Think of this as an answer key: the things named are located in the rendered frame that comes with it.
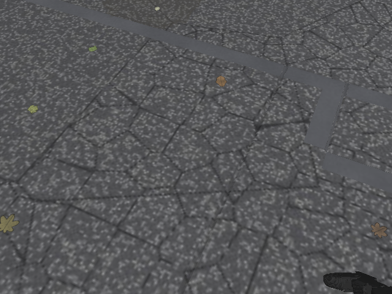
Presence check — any right robot hand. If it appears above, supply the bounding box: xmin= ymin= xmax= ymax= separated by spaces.
xmin=323 ymin=271 xmax=392 ymax=294

